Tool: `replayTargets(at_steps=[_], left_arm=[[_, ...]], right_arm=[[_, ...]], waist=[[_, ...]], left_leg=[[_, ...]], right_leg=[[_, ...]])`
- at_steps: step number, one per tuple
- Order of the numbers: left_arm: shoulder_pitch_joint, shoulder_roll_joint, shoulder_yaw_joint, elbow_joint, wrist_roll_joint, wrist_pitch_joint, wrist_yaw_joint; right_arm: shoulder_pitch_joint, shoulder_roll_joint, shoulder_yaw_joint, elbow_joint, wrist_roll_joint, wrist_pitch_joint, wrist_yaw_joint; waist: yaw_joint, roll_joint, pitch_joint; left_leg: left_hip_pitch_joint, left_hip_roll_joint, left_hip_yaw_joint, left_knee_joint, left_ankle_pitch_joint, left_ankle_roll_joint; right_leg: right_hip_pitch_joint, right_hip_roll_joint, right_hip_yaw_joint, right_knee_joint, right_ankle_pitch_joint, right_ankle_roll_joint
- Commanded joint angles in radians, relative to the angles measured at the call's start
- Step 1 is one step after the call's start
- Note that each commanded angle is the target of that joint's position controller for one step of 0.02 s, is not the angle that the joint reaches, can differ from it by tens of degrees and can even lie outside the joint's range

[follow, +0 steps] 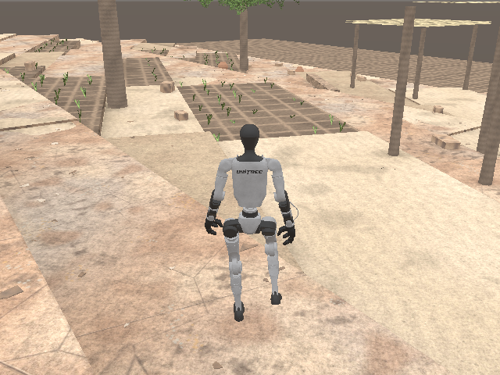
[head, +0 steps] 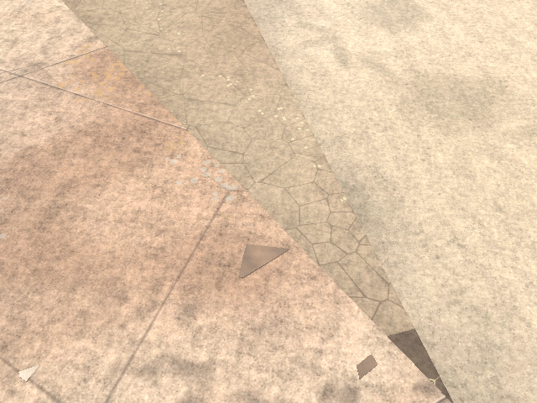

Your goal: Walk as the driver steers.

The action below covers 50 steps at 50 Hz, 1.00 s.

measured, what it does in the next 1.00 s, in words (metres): walks ahead: right foot, then left foot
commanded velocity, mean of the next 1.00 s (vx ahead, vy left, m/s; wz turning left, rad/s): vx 0.50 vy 0.00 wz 0.00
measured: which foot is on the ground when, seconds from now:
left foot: down 0.00-0.32, up 0.34-0.84, down 0.86-1.00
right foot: up 0.00-0.28, down 0.30-0.86, up 0.88-1.00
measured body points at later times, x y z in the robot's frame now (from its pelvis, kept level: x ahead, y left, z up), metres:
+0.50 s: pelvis +0.28 -0.09 +0.00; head +0.30 -0.10 +0.45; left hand +0.33 +0.17 -0.13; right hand +0.35 -0.35 -0.14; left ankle +0.25 +0.07 -0.65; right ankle +0.31 -0.17 -0.74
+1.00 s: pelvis +0.53 -0.03 +0.00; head +0.54 -0.01 +0.44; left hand +0.55 +0.22 -0.16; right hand +0.60 -0.30 -0.13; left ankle +0.56 +0.03 -0.74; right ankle +0.45 -0.17 -0.66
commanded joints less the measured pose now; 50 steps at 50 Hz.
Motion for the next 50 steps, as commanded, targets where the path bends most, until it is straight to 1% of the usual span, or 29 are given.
replayTargets(at_steps=[1,5,10,13,14,15,16,17,18,19,20,22,23,24,26,27,29,32,37,40,41,42,43,44,45,46,47,48,50], left_arm=[[0.032,0.045,0.014,-0.043,0.012,0.004,0.007],[-0.126,0.026,0.009,-0.086,0.007,-0.009,-0.007],[-0.258,0.027,0.003,-0.14,-0.007,-0.016,-0.039],[-0.219,0.06,0.014,-0.148,-0.01,-0.026,-0.053],[-0.138,0.086,0.029,-0.128,-0.009,-0.029,-0.053],[0.037,0.135,0.056,-0.075,-0.009,-0.031,-0.047],[0.243,0.228,0.081,-0.034,0.002,-0.029,-0.038],[0.306,0.285,0.091,-0.006,0.003,-0.023,-0.049],[0.288,0.178,0.064,-0.013,0.002,-0.026,-0.05],[0.182,0.13,0.047,-0.033,0.002,-0.028,-0.047],[0.08,0.1,0.033,-0.06,0.008,-0.025,-0.05],[0.018,0.049,0.018,-0.06,0.023,-0.027,-0.058],[0.11,0.071,0.023,-0.012,0.055,-0.021,-0.048],[0.142,0.082,0.027,0.003,0.054,-0.021,-0.045],[0.162,0.086,0.029,0.012,0.038,-0.022,-0.042],[0.173,0.082,0.027,0.017,0.034,-0.02,-0.042],[0.192,0.071,0.021,0.021,0.031,-0.014,-0.041],[0.236,0.081,0.021,0.034,0.032,-0.009,-0.037],[0.295,0.096,0.024,0.066,0.04,-0.004,-0.024],[0.277,0.112,0.028,0.076,0.044,0.003,-0.016],[0.259,0.121,0.03,0.077,0.041,0.006,-0.015],[0.252,0.112,0.027,0.078,0.039,0.01,-0.016],[0.248,0.087,0.016,0.051,0.032,0.009,-0.017],[0.356,-0.018,-0.005,0.035,0.002,0.008,-0.026],[0.286,0.09,0.019,0.038,0.034,0.015,-0.023],[0.211,0.093,0.024,0.015,0.033,0.012,-0.029],[0.166,0.078,0.02,0.009,0.032,0.009,-0.034],[0.151,0.067,0.021,0.01,0.04,0.016,-0.037],[0.17,0.041,0.015,0.02,0.055,0.04,-0.049]], right_arm=[[-0.033,-0.13,-0.02,-0.052,0.0,-0.018,-0.02],[0.048,-0.151,-0.023,-0.035,0.014,-0.006,-0.036],[0.127,-0.164,-0.029,-0.002,0.025,0.015,-0.041],[0.114,-0.175,-0.036,0.005,0.027,0.029,-0.045],[0.087,-0.179,-0.036,-0.001,0.026,0.034,-0.045],[0.076,-0.155,-0.027,-0.008,0.018,0.039,-0.045],[0.084,-0.115,-0.007,-0.038,-0.002,0.037,-0.046],[0.222,0.027,0.03,-0.029,0.006,0.014,-0.033],[0.169,-0.092,0.003,-0.019,0.031,-0.008,-0.029],[0.053,-0.158,-0.016,-0.056,0.048,-0.02,-0.027],[-0.007,-0.156,-0.02,-0.071,0.045,-0.02,-0.035],[0.0,-0.12,-0.028,-0.071,0.025,0.0,-0.04],[0.045,-0.079,-0.014,-0.058,-0.07,0.037,-0.019],[0.057,-0.048,-0.013,-0.058,-0.069,0.055,-0.01],[0.017,-0.053,-0.013,-0.077,-0.045,0.073,-0.002],[-0.028,-0.061,-0.014,-0.095,-0.041,0.077,-0.001],[-0.126,-0.073,-0.013,-0.128,-0.032,0.075,-0.001],[-0.243,-0.054,-0.002,-0.163,-0.028,0.072,-0.001],[-0.337,-0.073,-0.003,-0.204,-0.02,0.064,-0.007],[-0.278,-0.084,-0.013,-0.198,-0.022,0.052,-0.012],[-0.192,-0.089,-0.021,-0.171,-0.024,0.045,-0.017],[-0.037,-0.109,-0.035,-0.114,-0.032,0.035,-0.025],[0.155,-0.183,-0.058,-0.076,-0.054,0.024,-0.036],[0.22,-0.287,-0.085,-0.061,-0.057,0.029,-0.038],[0.155,-0.229,-0.076,-0.066,-0.012,0.043,-0.031],[0.048,-0.177,-0.061,-0.09,-0.011,0.045,-0.028],[-0.011,-0.126,-0.049,-0.101,-0.015,0.037,-0.023],[-0.031,-0.101,-0.042,-0.099,-0.015,0.029,-0.024],[-0.009,-0.074,-0.033,-0.076,-0.009,0.014,-0.029]], waist=[[0.046,0.081,0.056],[-0.009,0.079,0.053],[-0.05,0.093,0.083],[-0.006,0.123,0.062],[0.046,0.128,0.018],[0.123,0.111,-0.085],[0.182,-0.022,-0.257],[0.116,-0.298,-0.377],[0.142,-0.177,-0.342],[0.123,-0.114,-0.195],[0.089,-0.024,-0.123],[0.029,-0.04,-0.061],[0.001,0.035,-0.02],[-0.011,0.011,-0.015],[-0.015,-0.043,0.001],[-0.008,-0.052,0.015],[0.013,-0.045,0.034],[0.046,-0.037,0.056],[0.072,-0.038,0.096],[0.039,-0.032,0.085],[0.001,-0.023,0.051],[-0.056,0.02,-0.028],[-0.12,0.112,-0.158],[-0.073,0.346,-0.244],[-0.068,0.194,-0.182],[-0.029,0.139,-0.051],[-0.008,0.092,0.004],[0.017,0.098,0.03],[0.049,0.112,0.023]], left_leg=[[-0.088,0.286,-0.223,-0.209,0.052,0.171],[-0.001,0.269,-0.17,-0.19,0.094,0.127],[0.142,0.321,-0.173,-0.124,0.074,0.111],[0.198,0.355,-0.187,-0.042,0.176,0.086],[0.193,0.332,-0.163,0.051,0.334,0.067],[0.143,0.272,-0.116,0.251,0.451,0.04],[-0.066,0.199,-0.049,0.597,0.221,-0.001],[-0.467,0.021,-0.066,0.921,-0.389,-0.057],[-0.572,0.072,-0.2,1.045,-0.418,-0.035],[-0.619,0.125,-0.18,1.056,-0.321,-0.014],[-0.574,0.175,-0.153,1.02,-0.224,-0.014],[-0.471,0.231,-0.151,0.917,-0.123,-0.02],[-0.384,0.192,-0.087,0.896,-0.133,-0.037],[-0.377,0.182,-0.072,0.885,-0.119,-0.045],[-0.418,0.187,-0.062,0.83,-0.059,-0.055],[-0.45,0.196,-0.06,0.79,-0.023,-0.059],[-0.489,0.203,-0.055,0.676,0.04,-0.07],[-0.471,0.189,-0.032,0.497,0.099,-0.069],[-0.439,0.163,-0.015,0.339,0.06,-0.038],[-0.318,0.128,0.0,0.264,-0.039,-0.002],[-0.203,0.095,0.019,0.217,-0.044,0.011],[-0.01,0.073,0.024,0.169,-0.026,0.031],[0.245,0.25,-0.176,0.152,-0.098,0.086],[0.488,0.508,-0.645,0.026,-0.193,0.211],[0.412,0.482,-0.706,-0.041,-0.29,0.203],[0.288,0.448,-0.56,-0.052,-0.285,0.177],[0.173,0.406,-0.462,-0.087,-0.184,0.15],[0.103,0.361,-0.375,-0.109,-0.097,0.119],[0.043,0.314,-0.272,-0.129,0.041,0.093]], right_leg=[[-0.051,-0.044,0.004,-0.123,0.153,0.028],[-0.031,-0.003,-0.031,-0.407,0.311,0.034],[-0.02,0.032,-0.044,-0.569,0.249,0.023],[0.08,0.062,-0.06,-0.63,0.132,-0.02],[0.2,0.093,-0.086,-0.652,0.114,-0.041],[0.424,0.11,-0.093,-0.654,0.128,-0.072],[0.748,-0.088,0.134,-0.643,0.168,-0.141],[1.078,-0.284,0.594,-0.765,-0.006,-0.294],[1.031,-0.263,0.661,-0.838,-0.116,-0.259],[0.883,-0.229,0.502,-0.847,-0.063,-0.208],[0.73,-0.189,0.377,-0.875,0.044,-0.187],[0.556,-0.113,0.225,-0.941,0.132,-0.167],[0.451,-0.093,0.165,-0.943,0.251,-0.134],[0.439,-0.076,0.112,-0.943,0.331,-0.133],[0.445,-0.061,0.063,-0.964,0.35,-0.138],[0.457,-0.062,0.062,-0.981,0.323,-0.143],[0.5,-0.06,0.052,-0.996,0.304,-0.149],[0.551,-0.062,0.033,-1.008,0.287,-0.155],[0.668,-0.101,0.032,-0.985,0.31,-0.155],[0.703,-0.117,0.023,-0.902,0.437,-0.134],[0.696,-0.1,0.002,-0.806,0.553,-0.119],[0.653,-0.046,-0.042,-0.619,0.604,-0.099],[0.482,0.008,-0.091,-0.332,0.385,-0.071],[0.119,0.196,-0.147,0.015,-0.254,-0.02],[0.006,0.163,-0.02,0.095,-0.317,-0.032],[-0.02,0.108,-0.007,0.093,-0.224,-0.042],[0.021,0.072,-0.003,0.041,-0.144,-0.042],[0.068,0.049,-0.01,-0.005,-0.106,-0.036],[0.145,0.037,-0.025,-0.054,-0.073,-0.016]])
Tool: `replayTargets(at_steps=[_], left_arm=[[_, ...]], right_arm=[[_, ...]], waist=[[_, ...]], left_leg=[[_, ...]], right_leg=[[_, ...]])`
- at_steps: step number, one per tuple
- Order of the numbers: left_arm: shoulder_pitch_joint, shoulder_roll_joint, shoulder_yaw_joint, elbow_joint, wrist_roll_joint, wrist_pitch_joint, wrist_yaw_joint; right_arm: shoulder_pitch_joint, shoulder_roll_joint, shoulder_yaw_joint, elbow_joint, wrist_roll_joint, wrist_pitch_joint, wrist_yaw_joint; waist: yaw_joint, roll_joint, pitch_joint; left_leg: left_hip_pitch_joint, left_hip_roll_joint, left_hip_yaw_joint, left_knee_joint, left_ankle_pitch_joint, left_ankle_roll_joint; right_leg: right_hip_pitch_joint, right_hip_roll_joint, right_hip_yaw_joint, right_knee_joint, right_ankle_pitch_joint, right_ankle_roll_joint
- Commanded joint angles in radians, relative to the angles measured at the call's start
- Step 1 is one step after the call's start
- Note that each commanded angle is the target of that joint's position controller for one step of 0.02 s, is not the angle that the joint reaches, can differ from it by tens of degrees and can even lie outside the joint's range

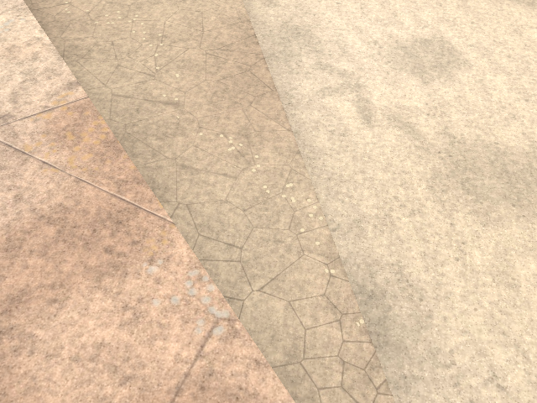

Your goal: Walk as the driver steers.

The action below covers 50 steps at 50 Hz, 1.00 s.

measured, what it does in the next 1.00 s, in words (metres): walks ahead: right foot, then left foot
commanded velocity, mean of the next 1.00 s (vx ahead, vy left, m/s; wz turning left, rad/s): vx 0.50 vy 0.00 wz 0.00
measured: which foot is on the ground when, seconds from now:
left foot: down 0.00-0.38, up 0.40-0.96, down 0.98-1.00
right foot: up 0.00-0.36, down 0.38-1.00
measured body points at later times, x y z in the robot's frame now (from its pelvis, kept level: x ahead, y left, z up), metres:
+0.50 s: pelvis +0.23 -0.03 +0.00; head +0.24 -0.04 +0.45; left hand +0.31 +0.23 -0.13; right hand +0.25 -0.28 -0.15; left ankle +0.15 +0.09 -0.65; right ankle +0.26 -0.08 -0.74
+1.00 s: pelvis +0.47 +0.03 -0.02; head +0.49 +0.04 +0.43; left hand +0.39 +0.28 -0.16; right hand +0.67 -0.20 -0.12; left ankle +0.58 +0.11 -0.74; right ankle +0.27 -0.07 -0.73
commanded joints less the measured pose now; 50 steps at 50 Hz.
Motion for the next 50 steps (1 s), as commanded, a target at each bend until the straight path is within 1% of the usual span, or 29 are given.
replayTargets(at_steps=[1,3,5,7,8,11,12,14,15,16,17,18,19,20,21,22,23,25,28,31,37,41,43,44,46,47,48,49,50], left_arm=[[0.049,0.044,0.009,-0.036,0.013,0.016,-0.014],[-0.01,0.04,0.007,-0.053,0.014,0.026,-0.021],[-0.123,0.047,0.006,-0.089,0.01,0.031,-0.025],[-0.208,0.036,-0.003,-0.124,0.012,0.032,-0.029],[-0.234,0.023,-0.009,-0.134,0.009,0.031,-0.029],[-0.237,0.035,-0.012,-0.127,0.003,0.028,-0.023],[-0.246,0.045,-0.011,-0.13,0.001,0.028,-0.017],[-0.272,0.05,-0.012,-0.143,0.006,0.027,-0.011],[-0.266,0.059,-0.008,-0.148,0.003,0.024,-0.007],[-0.243,0.059,-0.008,-0.155,0.0,0.022,-0.006],[-0.149,0.076,0.003,-0.123,-0.003,0.015,-0.002],[0.005,0.087,0.013,-0.074,0.0,0.002,0.004],[0.168,0.168,0.034,-0.042,0.022,-0.013,0.017],[0.187,0.253,0.054,-0.048,0.02,-0.009,0.019],[0.148,0.201,0.05,-0.04,-0.02,0.001,0.007],[0.048,0.141,0.032,-0.064,-0.022,0.0,-0.001],[-0.018,0.096,0.021,-0.077,-0.014,-0.009,-0.011],[-0.028,0.052,0.005,-0.062,-0.011,-0.031,-0.006],[0.051,0.08,0.004,-0.03,-0.02,-0.052,-0.006],[0.122,0.092,0.001,-0.006,-0.025,-0.045,-0.001],[0.2,0.097,-0.011,0.014,-0.023,-0.032,0.02],[0.234,0.1,-0.011,0.035,-0.015,-0.025,0.027],[0.235,0.114,-0.005,0.044,-0.01,-0.019,0.031],[0.237,0.124,0.0,0.047,-0.009,-0.015,0.033],[0.2,0.133,0.006,0.044,-0.002,-0.009,0.033],[0.167,0.14,0.007,0.035,-0.002,-0.006,0.03],[0.159,0.152,0.01,0.033,-0.005,-0.001,0.027],[0.155,0.148,0.007,0.026,-0.01,0.0,0.026],[0.232,0.075,-0.012,-0.005,-0.037,-0.002,0.015]], right_arm=[[0.088,-0.072,-0.012,-0.005,0.011,-0.029,-0.005],[0.126,-0.094,-0.017,0.013,0.019,-0.034,-0.008],[0.154,-0.094,-0.015,0.021,0.017,-0.032,-0.01],[0.168,-0.099,-0.014,0.026,0.015,-0.029,-0.014],[0.179,-0.103,-0.013,0.031,0.014,-0.029,-0.015],[0.194,-0.098,-0.008,0.036,0.005,-0.029,-0.013],[0.202,-0.085,-0.003,0.04,0.005,-0.024,-0.013],[0.205,-0.089,-0.001,0.048,-0.005,-0.015,-0.017],[0.193,-0.1,-0.001,0.046,-0.005,-0.013,-0.022],[0.194,-0.121,-0.005,0.055,-0.007,-0.006,-0.031],[0.183,-0.123,-0.006,0.06,-0.012,0.001,-0.035],[0.149,-0.12,-0.004,0.054,-0.003,0.008,-0.036],[0.149,-0.086,0.009,0.018,0.008,0.008,-0.036],[0.276,0.001,0.024,0.015,0.03,0.003,-0.025],[0.227,-0.117,-0.005,0.041,0.015,0.01,-0.032],[0.144,-0.136,-0.013,0.017,0.017,0.006,-0.026],[0.098,-0.125,-0.015,0.01,0.019,0.003,-0.018],[0.102,-0.084,-0.012,0.022,0.006,0.026,-0.006],[0.068,-0.068,-0.014,0.015,-0.004,0.054,0.004],[-0.04,-0.069,-0.014,-0.021,-0.007,0.066,0.01],[-0.219,-0.057,0.001,-0.086,-0.006,0.056,0.012],[-0.324,-0.06,0.011,-0.129,-0.006,0.049,0.013],[-0.359,-0.063,0.013,-0.156,-0.004,0.042,0.015],[-0.356,-0.074,0.01,-0.164,-0.002,0.041,0.016],[-0.308,-0.089,0.005,-0.16,-0.004,0.033,0.015],[-0.246,-0.095,0.0,-0.142,-0.004,0.03,0.01],[-0.125,-0.105,-0.01,-0.104,-0.008,0.023,0.004],[0.059,-0.138,-0.027,-0.047,-0.02,0.012,-0.005],[0.2,-0.236,-0.054,-0.026,-0.039,0.008,-0.018]], waist=[[0.015,0.094,-0.017],[0.017,0.086,0.006],[-0.004,0.085,0.042],[-0.022,0.068,0.046],[-0.025,0.085,0.039],[-0.026,0.113,-0.003],[-0.031,0.101,0.002],[-0.037,0.11,0.027],[-0.026,0.106,0.042],[-0.004,0.131,0.053],[0.033,0.113,0.014],[0.107,0.076,-0.061],[0.15,-0.045,-0.189],[0.072,-0.223,-0.245],[0.089,-0.077,-0.169],[0.053,-0.028,-0.038],[0.026,0.014,0.021],[-0.02,-0.012,0.035],[-0.031,-0.011,0.017],[-0.007,-0.027,0.039],[0.029,-0.04,0.061],[0.055,-0.052,0.097],[0.056,-0.06,0.106],[0.055,-0.067,0.099],[0.014,-0.065,0.08],[-0.017,-0.064,0.044],[-0.063,-0.056,-0.023],[-0.135,-0.018,-0.12],[-0.13,0.161,-0.271]], left_leg=[[0.12,0.259,-0.282,-0.274,0.155,0.094],[0.129,0.247,-0.238,-0.297,0.199,0.098],[0.148,0.233,-0.212,-0.315,0.24,0.091],[0.144,0.204,-0.16,-0.304,0.369,0.074],[0.146,0.193,-0.136,-0.291,0.433,0.066],[0.164,0.195,-0.094,-0.229,0.555,0.061],[0.182,0.2,-0.092,-0.208,0.569,0.071],[0.224,0.226,-0.104,-0.166,0.619,0.093],[0.247,0.231,-0.104,-0.13,0.667,0.096],[0.273,0.253,-0.128,-0.096,0.704,0.095],[0.307,0.255,-0.133,0.01,0.779,0.088],[0.27,0.225,-0.098,0.192,0.748,0.066],[0.084,0.172,-0.057,0.485,0.42,0.034],[-0.296,-0.028,-0.027,0.786,-0.336,-0.009],[-0.417,0.004,-0.135,0.878,-0.326,0.005],[-0.439,0.047,-0.155,0.884,-0.234,0.008],[-0.398,0.083,-0.171,0.819,-0.158,0.005],[-0.311,0.124,-0.17,0.718,-0.087,-0.025],[-0.315,0.127,-0.146,0.653,-0.002,-0.053],[-0.412,0.139,-0.118,0.578,0.103,-0.07],[-0.45,0.126,-0.074,0.359,0.243,-0.078],[-0.462,0.111,-0.054,0.223,0.223,-0.062],[-0.458,0.106,-0.049,0.171,0.173,-0.044],[-0.446,0.104,-0.054,0.146,0.142,-0.034],[-0.338,0.077,-0.041,0.123,0.059,-0.003],[-0.224,0.041,-0.02,0.103,-0.005,0.014],[-0.06,0.001,0.001,0.067,-0.012,0.034],[0.201,0.036,-0.049,0.058,0.055,0.073],[0.549,0.285,-0.392,0.033,0.006,0.174]], right_leg=[[-0.14,-0.063,0.027,-0.011,0.066,0.016],[-0.191,-0.073,0.007,-0.057,0.121,0.032],[-0.258,-0.079,-0.012,-0.135,0.187,0.046],[-0.228,-0.053,-0.04,-0.248,0.254,0.058],[-0.199,-0.037,-0.053,-0.294,0.276,0.059],[-0.121,0.0,-0.08,-0.272,0.35,0.042],[-0.117,0.008,-0.085,-0.283,0.322,0.032],[-0.114,0.023,-0.094,-0.31,0.225,0.01],[-0.098,0.034,-0.094,-0.372,0.151,-0.005],[-0.058,0.038,-0.06,-0.497,0.037,-0.025],[0.031,0.063,-0.069,-0.556,0.058,-0.043],[0.201,0.065,-0.06,-0.667,0.154,-0.068],[0.454,-0.153,0.196,-0.713,0.136,-0.117],[0.684,-0.392,0.641,-0.76,0.171,-0.247],[0.606,-0.358,0.651,-0.805,0.05,-0.271],[0.467,-0.331,0.522,-0.841,0.035,-0.25],[0.346,-0.285,0.43,-0.885,0.089,-0.212],[0.255,-0.206,0.288,-0.93,0.22,-0.144],[0.271,-0.173,0.188,-0.95,0.43,-0.118],[0.309,-0.155,0.129,-0.965,0.52,-0.092],[0.378,-0.149,0.075,-0.957,0.617,-0.087],[0.474,-0.175,0.067,-0.955,0.613,-0.118],[0.527,-0.198,0.065,-0.936,0.63,-0.133],[0.556,-0.212,0.066,-0.922,0.637,-0.136],[0.551,-0.22,0.038,-0.857,0.758,-0.124],[0.529,-0.203,0.02,-0.779,0.875,-0.106],[0.499,-0.181,0.007,-0.639,0.954,-0.092],[0.366,-0.145,-0.014,-0.429,0.879,-0.067],[0.032,-0.037,-0.066,-0.089,0.452,-0.009]])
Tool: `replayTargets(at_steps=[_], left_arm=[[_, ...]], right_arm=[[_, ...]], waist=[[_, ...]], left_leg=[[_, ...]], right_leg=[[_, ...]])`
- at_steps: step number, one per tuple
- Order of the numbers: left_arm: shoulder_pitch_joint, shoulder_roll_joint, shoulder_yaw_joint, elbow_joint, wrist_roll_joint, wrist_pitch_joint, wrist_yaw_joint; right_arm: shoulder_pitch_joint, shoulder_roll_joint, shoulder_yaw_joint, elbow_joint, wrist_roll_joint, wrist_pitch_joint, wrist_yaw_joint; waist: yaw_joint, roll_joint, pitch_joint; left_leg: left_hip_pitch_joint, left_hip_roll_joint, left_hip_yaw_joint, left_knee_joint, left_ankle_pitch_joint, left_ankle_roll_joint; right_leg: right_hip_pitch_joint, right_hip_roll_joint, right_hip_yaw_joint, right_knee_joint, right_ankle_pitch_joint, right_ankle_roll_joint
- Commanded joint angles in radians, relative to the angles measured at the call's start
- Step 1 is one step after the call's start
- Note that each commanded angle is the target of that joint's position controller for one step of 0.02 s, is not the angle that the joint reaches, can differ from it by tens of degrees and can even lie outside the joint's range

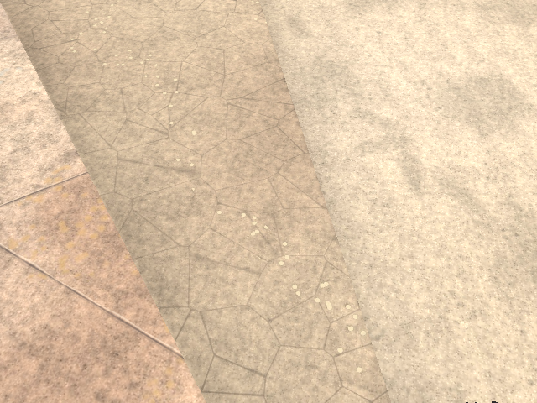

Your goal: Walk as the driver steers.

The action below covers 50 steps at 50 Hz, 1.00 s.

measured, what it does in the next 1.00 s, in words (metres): goes down: right foot 0.14 m lower, then left foot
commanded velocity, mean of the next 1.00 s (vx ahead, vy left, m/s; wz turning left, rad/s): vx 0.28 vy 0.00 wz -0.21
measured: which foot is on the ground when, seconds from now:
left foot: down 0.00-0.70, up 0.72-0.98, down 1.00-1.00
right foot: down 0.00-0.00, up 0.02-0.68, down 0.70-1.00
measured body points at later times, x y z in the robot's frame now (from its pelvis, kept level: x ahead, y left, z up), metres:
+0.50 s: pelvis +0.23 +0.04 +0.00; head +0.24 +0.04 +0.44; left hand +0.40 +0.25 -0.13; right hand +0.11 -0.14 -0.15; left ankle +0.12 +0.08 -0.72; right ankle +0.40 -0.15 -0.70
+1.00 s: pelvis +0.41 +0.02 -0.14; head +0.44 +0.03 +0.31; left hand +0.55 +0.24 -0.28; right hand +0.46 -0.23 -0.26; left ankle +0.53 +0.14 -0.85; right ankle +0.42 -0.09 -0.86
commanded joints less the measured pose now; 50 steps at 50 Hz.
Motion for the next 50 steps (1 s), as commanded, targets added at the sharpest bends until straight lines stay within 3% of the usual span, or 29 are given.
replayTargets(at_steps=[1,2,4,7,9,10,11,13,18,22,25,26,27,28,29,31,33,34,35,36,37,38,40,41,42,44,45,47,50], left_arm=[[0.106,0.081,0.016,-0.06,-0.007,-0.004,-0.008],[0.036,0.133,0.033,-0.079,0.007,-0.005,-0.005],[-0.042,0.101,0.027,-0.095,-0.002,-0.007,-0.015],[-0.046,0.101,0.036,-0.111,0.033,0.032,-0.024],[-0.14,0.087,0.045,-0.156,0.021,0.046,-0.024],[-0.081,-0.044,-0.012,-0.128,0.106,-0.001,-0.04],[-0.097,-0.019,-0.005,-0.126,0.095,-0.021,-0.042],[-0.152,0.064,0.016,-0.144,0.07,-0.036,-0.047],[-0.273,0.069,0.017,-0.187,0.048,-0.024,-0.028],[-0.355,0.062,0.028,-0.22,0.041,-0.032,-0.037],[-0.427,0.054,0.037,-0.253,0.047,-0.03,-0.05],[-0.425,0.046,0.042,-0.279,-0.08,0.002,-0.064],[-0.435,0.037,0.034,-0.286,-0.078,0.017,-0.079],[-0.472,0.011,0.027,-0.308,-0.059,0.028,-0.094],[-0.488,-0.018,0.019,-0.315,-0.042,0.039,-0.108],[-0.452,-0.039,0.008,-0.304,-0.039,0.045,-0.127],[-0.3,0.034,0.033,-0.234,-0.054,0.045,-0.115],[-0.15,0.071,0.054,-0.174,-0.046,0.04,-0.096],[0.304,0.21,0.107,0.029,0.122,0.011,-0.021],[0.39,0.281,0.13,0.01,0.08,0.007,-0.009],[0.324,0.239,0.124,-0.04,0.11,-0.007,-0.013],[0.15,0.212,0.11,-0.091,0.118,-0.012,-0.008],[-0.235,0.121,0.051,-0.167,-0.016,-0.038,-0.071],[-0.328,0.12,0.051,-0.221,0.0,-0.05,-0.079],[-0.35,0.141,0.052,-0.244,0.026,-0.056,-0.091],[-0.408,0.122,0.047,-0.282,0.039,-0.087,-0.08],[-0.42,0.137,0.048,-0.29,0.015,-0.098,-0.068],[-0.349,0.136,0.045,-0.255,-0.015,-0.086,-0.075],[-0.221,0.077,0.03,-0.226,-0.042,-0.052,-0.133]], right_arm=[[0.493,-0.245,-0.079,0.095,0.021,0.0,-0.012],[0.386,-0.217,-0.068,0.088,0.044,0.003,-0.006],[0.24,-0.124,-0.044,0.063,0.031,-0.006,-0.004],[0.268,-0.11,-0.034,0.092,0.009,-0.035,-0.003],[0.308,-0.121,-0.036,0.136,0.031,-0.061,-0.011],[0.337,-0.005,0.003,0.128,-0.107,-0.111,-0.005],[0.346,-0.008,0.002,0.152,-0.114,-0.119,0.001],[0.354,-0.069,0.0,0.157,-0.089,-0.114,0.02],[0.525,-0.032,0.036,0.211,-0.086,-0.11,0.029],[0.597,-0.012,0.053,0.23,-0.069,-0.108,-0.001],[0.676,-0.005,0.057,0.24,-0.044,-0.11,-0.046],[0.517,-0.1,0.013,0.195,0.101,-0.062,-0.097],[0.539,-0.086,0.02,0.179,0.106,-0.041,-0.127],[0.587,-0.059,0.023,0.179,0.087,-0.026,-0.142],[0.614,-0.046,0.023,0.174,0.076,-0.013,-0.148],[0.599,-0.045,0.017,0.144,0.074,0.002,-0.146],[0.565,-0.061,0.009,0.126,0.069,0.005,-0.123],[0.5,-0.051,0.011,0.117,0.075,-0.001,-0.101],[0.667,0.005,0.063,0.202,-0.08,-0.037,0.006],[0.782,0.065,0.077,0.165,-0.084,-0.063,0.1],[0.531,-0.049,0.051,0.062,-0.007,-0.083,0.121],[0.364,-0.091,0.038,-0.013,0.032,-0.078,0.121],[0.4,-0.08,0.035,-0.065,-0.024,-0.058,0.051],[0.435,-0.059,0.045,-0.049,-0.032,-0.046,0.02],[0.504,-0.03,0.047,-0.018,-0.022,-0.035,0.021],[0.541,0.01,0.05,0.011,-0.028,-0.039,0.042],[0.521,0.009,0.045,0.028,-0.023,-0.039,0.055],[0.493,-0.038,0.028,0.057,-0.012,-0.031,0.075],[0.467,-0.129,-0.009,0.073,0.003,-0.061,0.051]], waist=[[-0.17,0.213,-0.386],[-0.128,0.099,-0.237],[-0.072,0.048,-0.065],[-0.037,0.035,-0.025],[-0.015,0.02,0.028],[-0.056,0.052,0.013],[-0.058,0.021,0.035],[-0.061,0.033,0.001],[-0.092,0.007,0.04],[-0.096,0.021,0.047],[-0.115,0.018,0.067],[-0.099,0.108,0.106],[-0.105,0.063,0.077],[-0.132,0.026,0.06],[-0.151,0.012,0.045],[-0.152,0.037,0.013],[-0.095,0.021,-0.027],[0.004,-0.027,-0.063],[0.138,-0.216,-0.084],[0.105,-0.19,-0.58],[0.214,-0.097,-0.581],[0.171,0.06,-0.406],[-0.12,0.002,-0.175],[-0.16,-0.025,-0.057],[-0.205,-0.045,-0.033],[-0.222,0.115,-0.05],[-0.21,0.116,-0.063],[-0.167,-0.052,-0.061],[-0.143,0.037,-0.11]], left_leg=[[0.798,0.381,-0.69,-0.196,-0.043,0.243],[0.661,0.344,-0.579,-0.237,-0.065,0.215],[0.388,0.291,-0.388,-0.331,0.005,0.171],[0.252,0.235,-0.267,-0.392,0.08,0.146],[0.248,0.219,-0.213,-0.417,0.109,0.116],[0.297,0.2,-0.204,-0.392,-0.058,0.116],[0.307,0.213,-0.201,-0.376,-0.049,0.123],[0.256,0.199,-0.138,-0.349,-0.021,0.153],[0.354,0.239,-0.12,-0.276,0.091,0.109],[0.42,0.22,-0.046,-0.173,0.337,0.021],[0.509,0.229,-0.046,-0.095,0.366,-0.029],[0.355,0.204,-0.021,-0.001,0.516,-0.046],[0.356,0.186,0.016,0.073,0.514,-0.055],[0.359,0.176,0.032,0.126,0.477,-0.058],[0.341,0.166,0.036,0.184,0.424,-0.062],[0.279,0.159,0.032,0.312,0.348,-0.055],[0.259,0.174,-0.011,0.53,0.365,-0.04],[0.175,0.131,0.008,0.76,0.302,-0.064],[-0.126,0.083,-0.02,1.1,-0.322,-0.259],[-0.469,0.065,-0.094,1.498,-0.848,-0.341],[-0.816,0.062,-0.161,1.633,-0.925,-0.394],[-0.88,0.098,-0.152,1.532,-0.84,-0.311],[-0.559,0.154,-0.167,1.236,-0.82,-0.25],[-0.3,0.16,-0.168,1.149,-0.64,-0.225],[-0.112,0.134,-0.132,1.207,-0.501,-0.23],[0.031,0.173,-0.141,0.784,-0.029,-0.194],[0.099,0.179,-0.12,0.512,0.071,-0.193],[0.176,0.154,-0.101,0.366,0.082,-0.226],[0.259,0.152,-0.093,0.091,0.169,-0.192]], right_leg=[[-0.624,0.089,0.028,0.823,-0.086,-0.018],[-0.697,0.026,0.125,0.845,-0.021,-0.033],[-0.625,-0.059,0.122,0.735,0.084,-0.03],[-0.525,-0.062,0.112,0.646,0.167,-0.015],[-0.6,-0.07,0.146,0.549,0.271,-0.004],[-0.679,-0.099,0.302,0.519,0.439,-0.062],[-0.734,-0.078,0.312,0.401,0.544,-0.072],[-0.687,-0.039,0.26,0.317,0.696,-0.055],[-0.819,-0.055,0.287,0.235,0.809,-0.006],[-0.844,-0.07,0.225,0.199,0.814,0.017],[-0.937,-0.087,0.191,0.188,0.765,0.021],[-0.863,-0.005,0.194,0.238,0.718,-0.006],[-0.843,0.005,0.149,0.221,0.761,-0.007],[-0.819,0.017,0.101,0.165,0.79,-0.004],[-0.758,0.026,0.069,0.107,0.819,0.003],[-0.599,0.019,0.042,0.013,0.88,0.011],[-0.441,0.006,0.029,-0.1,0.896,-0.013],[-0.252,-0.012,0.002,-0.25,1.037,-0.055],[0.21,-0.159,0.099,-0.283,1.297,-0.23],[0.842,-0.422,0.325,0.323,1.809,-0.544],[0.941,-0.517,0.484,0.335,1.884,-0.591],[0.639,-0.501,0.383,0.198,1.625,-0.463],[-0.183,-0.399,0.294,0.025,1.169,-0.353],[-0.602,-0.334,0.178,-0.152,0.943,-0.332],[-0.83,-0.271,0.128,-0.176,0.894,-0.341],[-0.927,-0.131,0.063,-0.146,0.583,-0.242],[-0.909,-0.084,0.026,-0.131,0.526,-0.192],[-0.806,-0.112,0.104,-0.097,0.501,-0.179],[-0.574,-0.134,0.21,0.052,0.363,-0.103]])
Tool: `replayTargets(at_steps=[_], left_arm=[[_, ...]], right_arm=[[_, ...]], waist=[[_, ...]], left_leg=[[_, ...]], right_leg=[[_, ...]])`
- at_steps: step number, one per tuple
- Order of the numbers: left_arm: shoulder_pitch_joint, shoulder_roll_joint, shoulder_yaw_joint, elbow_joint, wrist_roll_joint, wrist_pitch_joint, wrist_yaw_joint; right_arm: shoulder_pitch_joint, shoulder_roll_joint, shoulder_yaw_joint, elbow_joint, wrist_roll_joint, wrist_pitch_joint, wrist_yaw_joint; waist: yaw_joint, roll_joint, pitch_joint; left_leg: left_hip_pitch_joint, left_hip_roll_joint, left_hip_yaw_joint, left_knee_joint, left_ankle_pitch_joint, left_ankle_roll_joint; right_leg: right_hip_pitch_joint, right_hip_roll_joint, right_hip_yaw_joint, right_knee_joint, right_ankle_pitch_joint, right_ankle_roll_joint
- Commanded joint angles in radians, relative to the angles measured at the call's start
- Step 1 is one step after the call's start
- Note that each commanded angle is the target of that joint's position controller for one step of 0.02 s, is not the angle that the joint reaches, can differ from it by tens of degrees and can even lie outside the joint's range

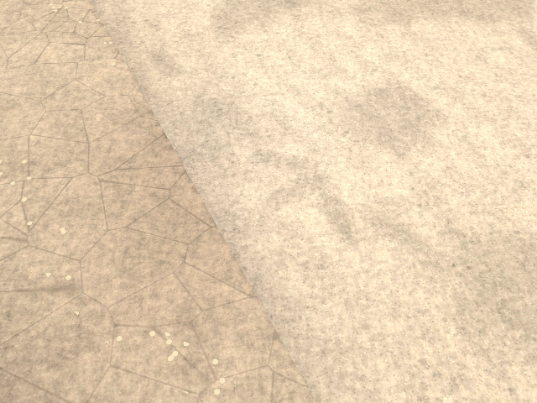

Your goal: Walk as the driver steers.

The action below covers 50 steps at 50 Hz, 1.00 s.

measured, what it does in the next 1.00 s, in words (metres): shifts its weight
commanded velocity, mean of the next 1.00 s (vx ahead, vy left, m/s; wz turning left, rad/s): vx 0.01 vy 0.00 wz -0.02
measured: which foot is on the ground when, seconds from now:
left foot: down 0.00-1.00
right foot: down 0.00-1.00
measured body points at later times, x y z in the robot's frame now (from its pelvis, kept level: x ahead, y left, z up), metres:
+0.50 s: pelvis +0.05 +0.04 +0.02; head +0.05 +0.05 +0.47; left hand +0.04 +0.27 -0.14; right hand +0.11 -0.20 -0.12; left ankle +0.08 +0.15 -0.72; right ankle +0.03 -0.11 -0.72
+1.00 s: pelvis +0.06 +0.05 +0.02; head +0.07 +0.05 +0.47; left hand +0.03 +0.26 -0.14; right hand +0.06 -0.18 -0.14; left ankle +0.08 +0.15 -0.72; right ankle +0.03 -0.11 -0.72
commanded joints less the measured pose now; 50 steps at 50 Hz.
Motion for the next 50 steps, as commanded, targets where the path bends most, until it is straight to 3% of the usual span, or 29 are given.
replayTargets(at_steps=[1,2,3,4,5,6,7,10,12,30,50], left_arm=[[0.144,0.043,0.01,-0.047,-0.042,0.017,-0.039],[0.274,0.077,0.029,-0.027,-0.034,0.025,-0.013],[0.165,0.139,0.047,-0.045,-0.021,0.038,0.009],[0.082,0.159,0.059,-0.063,-0.007,0.047,0.021],[0.055,0.013,0.017,-0.034,0.03,0.092,0.045],[0.063,-0.028,0.003,-0.029,0.024,0.11,0.053],[0.062,-0.019,0.003,-0.017,0.022,0.116,0.059],[0.061,0.04,0.013,0.025,0.019,0.108,0.073],[0.064,0.044,0.011,0.052,0.018,0.102,0.081],[0.126,0.006,0.007,0.224,0.016,0.1,0.112],[0.132,-0.023,-0.004,0.29,0.016,0.1,0.122]], right_arm=[[0.121,-0.162,-0.037,0.014,0.037,-0.016,-0.007],[-0.017,-0.176,-0.033,-0.018,0.045,-0.022,0.011],[-0.035,-0.168,-0.041,-0.006,0.044,-0.016,0.024],[-0.03,-0.179,-0.05,0.01,0.061,-0.015,0.027],[-0.027,-0.09,-0.024,-0.006,0.013,0.046,-0.048],[-0.042,-0.078,-0.014,-0.004,0.016,0.07,-0.078],[-0.047,-0.075,-0.012,-0.008,0.024,0.079,-0.088],[0.016,-0.084,-0.017,0.02,0.037,0.082,-0.092],[0.052,-0.082,-0.021,0.048,0.04,0.081,-0.094],[0.072,-0.053,-0.044,0.176,0.034,0.092,-0.102],[0.141,-0.008,-0.038,0.244,0.031,0.099,-0.106]], waist=[[0.02,0.064,-0.118],[0.111,0.124,-0.102],[0.064,0.085,-0.048],[0.051,0.052,-0.029],[0.051,0.024,-0.108],[0.061,0.044,-0.076],[0.059,0.05,-0.069],[0.019,0.017,-0.05],[0.003,-0.003,-0.014],[-0.004,-0.047,0.036],[-0.009,-0.056,0.075]], left_leg=[[0.373,0.07,-0.024,-0.269,0.325,0.116],[0.293,0.094,-0.088,-0.313,0.11,0.211],[0.144,0.051,-0.082,-0.379,-0.291,0.173],[0.082,0.017,-0.071,-0.416,-0.476,0.13],[0.132,0.082,-0.16,-0.497,-0.311,0.13],[0.132,0.088,-0.149,-0.486,-0.23,0.12],[0.144,0.065,-0.108,-0.468,-0.23,0.102],[0.24,0.021,-0.042,-0.432,-0.169,0.089],[0.281,0.01,-0.025,-0.419,-0.116,0.096],[0.342,-0.023,-0.006,-0.429,-0.068,0.122],[0.357,-0.045,0.001,-0.435,-0.054,0.121]], right_leg=[[-0.032,-0.158,0.199,-0.098,-0.058,-0.008],[-0.001,-0.087,0.102,-0.11,-0.148,0.042],[0.061,-0.074,0.053,-0.082,-0.133,0.063],[0.1,-0.08,0.044,-0.067,-0.14,0.06],[0.137,-0.095,0.073,-0.017,-0.019,0.039],[0.156,-0.116,0.092,-0.075,0.027,0.039],[0.17,-0.136,0.105,-0.117,0.057,0.042],[0.155,-0.163,0.125,-0.181,0.094,0.051],[0.129,-0.171,0.13,-0.21,0.097,0.056],[0.167,-0.189,0.114,-0.238,0.082,0.064],[0.17,-0.197,0.107,-0.244,0.077,0.067]])
Keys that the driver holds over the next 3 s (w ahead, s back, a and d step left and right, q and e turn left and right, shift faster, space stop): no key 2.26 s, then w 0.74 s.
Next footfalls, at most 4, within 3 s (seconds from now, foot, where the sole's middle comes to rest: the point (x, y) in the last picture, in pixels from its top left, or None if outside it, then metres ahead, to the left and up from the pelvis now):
2.54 right None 0.13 -0.08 -0.75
2.98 left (246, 401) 0.48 0.07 -0.75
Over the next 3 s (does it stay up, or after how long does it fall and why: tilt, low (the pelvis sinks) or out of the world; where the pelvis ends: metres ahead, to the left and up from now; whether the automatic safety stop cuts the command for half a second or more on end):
stays up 0.33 0.01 0.00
